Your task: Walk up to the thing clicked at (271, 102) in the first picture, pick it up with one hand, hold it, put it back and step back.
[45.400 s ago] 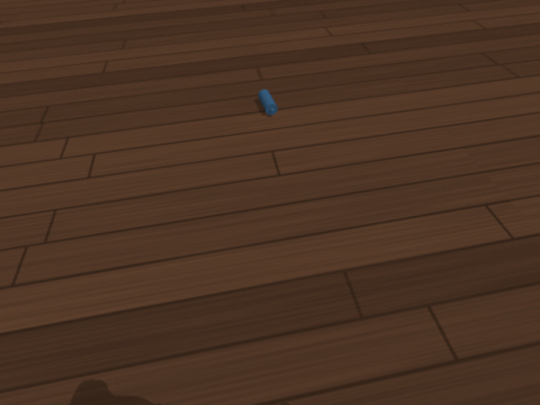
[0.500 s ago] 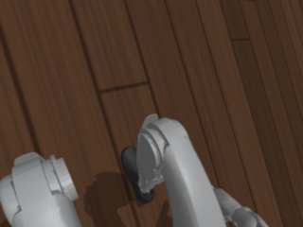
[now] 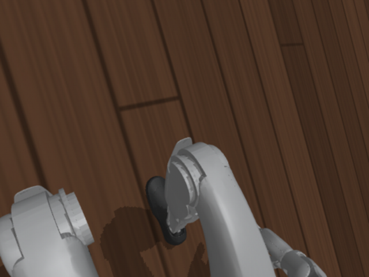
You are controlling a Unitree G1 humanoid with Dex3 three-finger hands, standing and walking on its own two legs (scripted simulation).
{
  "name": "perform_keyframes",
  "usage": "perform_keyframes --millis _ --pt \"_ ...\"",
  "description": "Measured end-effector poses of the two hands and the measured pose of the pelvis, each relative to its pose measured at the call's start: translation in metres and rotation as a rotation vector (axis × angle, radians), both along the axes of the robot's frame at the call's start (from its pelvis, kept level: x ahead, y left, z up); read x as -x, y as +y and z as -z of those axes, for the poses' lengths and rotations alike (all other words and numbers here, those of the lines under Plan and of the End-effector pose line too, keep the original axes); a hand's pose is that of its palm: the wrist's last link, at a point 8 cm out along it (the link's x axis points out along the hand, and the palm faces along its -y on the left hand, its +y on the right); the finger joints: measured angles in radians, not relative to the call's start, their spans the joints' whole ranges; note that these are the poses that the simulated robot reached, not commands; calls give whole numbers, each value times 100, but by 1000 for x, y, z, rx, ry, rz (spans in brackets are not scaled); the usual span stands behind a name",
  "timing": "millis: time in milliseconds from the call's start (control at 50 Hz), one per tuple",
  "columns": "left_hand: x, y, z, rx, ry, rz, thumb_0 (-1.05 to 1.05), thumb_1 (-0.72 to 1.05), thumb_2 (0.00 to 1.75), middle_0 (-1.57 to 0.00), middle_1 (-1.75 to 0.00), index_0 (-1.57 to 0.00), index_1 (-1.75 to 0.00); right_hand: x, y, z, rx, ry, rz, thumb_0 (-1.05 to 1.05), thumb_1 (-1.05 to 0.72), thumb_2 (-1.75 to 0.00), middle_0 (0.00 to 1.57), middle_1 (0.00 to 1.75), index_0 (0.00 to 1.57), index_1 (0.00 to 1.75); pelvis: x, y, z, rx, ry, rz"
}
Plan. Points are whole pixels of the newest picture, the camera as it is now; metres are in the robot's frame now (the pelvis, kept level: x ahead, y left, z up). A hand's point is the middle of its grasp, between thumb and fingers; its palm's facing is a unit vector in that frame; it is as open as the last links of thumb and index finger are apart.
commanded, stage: close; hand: left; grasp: from above
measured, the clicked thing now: out of the picture +0.43 +0.44 -0.26
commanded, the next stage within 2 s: settle in 0.96 s
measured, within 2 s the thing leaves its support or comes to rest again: leaves its support in 1.32 s
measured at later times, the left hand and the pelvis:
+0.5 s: hand out of the picture +0.42 +0.42 -0.23, palm faces -0.45 -0.17 -0.88, open 11.6 cm; pelvis +0.00 +0.00 +0.00, yaw +0 degrees
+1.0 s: hand out of the picture +0.42 +0.42 -0.23, palm faces -0.43 -0.17 -0.89, open 11.2 cm; pelvis +0.00 +0.00 +0.00, yaw +0 degrees
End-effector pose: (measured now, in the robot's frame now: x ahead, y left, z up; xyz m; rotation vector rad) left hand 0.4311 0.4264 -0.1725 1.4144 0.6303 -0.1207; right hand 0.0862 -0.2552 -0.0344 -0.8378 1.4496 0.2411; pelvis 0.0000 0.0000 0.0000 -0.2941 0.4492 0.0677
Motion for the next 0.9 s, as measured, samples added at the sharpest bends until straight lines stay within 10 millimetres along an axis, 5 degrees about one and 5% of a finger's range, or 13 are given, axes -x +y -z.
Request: perform_keyframes --millis 900 --pt "2 1 -4 -14 -16 -2 0 -13 76 -33 -99 -39 -95 0 3 0 -16 -26 4 0 -89 -89 21 30 20 30 1 2 1 1 0 0"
